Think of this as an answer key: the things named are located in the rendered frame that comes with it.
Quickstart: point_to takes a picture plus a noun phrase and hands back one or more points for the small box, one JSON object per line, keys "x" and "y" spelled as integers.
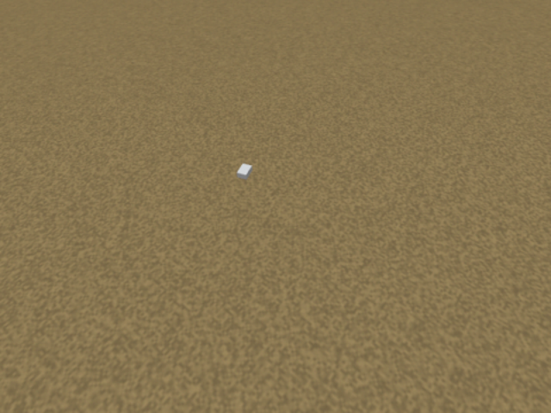
{"x": 244, "y": 171}

